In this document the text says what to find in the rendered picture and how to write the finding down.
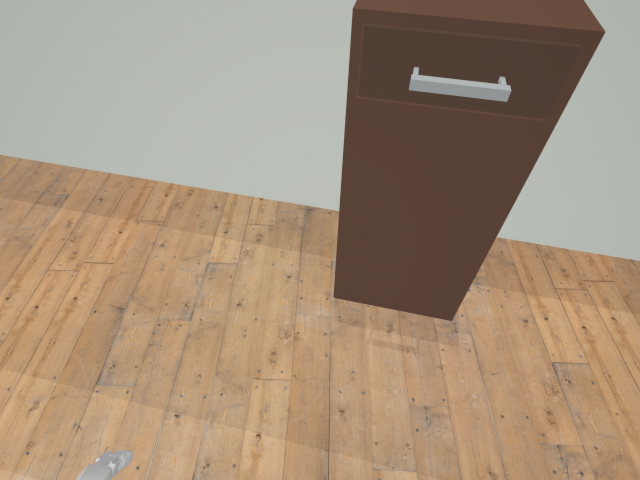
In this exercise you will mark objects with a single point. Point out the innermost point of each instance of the handle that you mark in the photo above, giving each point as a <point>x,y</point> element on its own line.
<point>456,87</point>

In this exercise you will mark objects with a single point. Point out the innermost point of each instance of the left robot hand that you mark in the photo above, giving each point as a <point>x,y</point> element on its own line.
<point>107,465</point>

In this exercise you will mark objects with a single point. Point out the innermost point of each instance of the cabinet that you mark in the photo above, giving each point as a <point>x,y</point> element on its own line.
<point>426,189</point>

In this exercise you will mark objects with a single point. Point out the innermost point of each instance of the drawer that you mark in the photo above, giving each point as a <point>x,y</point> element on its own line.
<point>534,69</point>

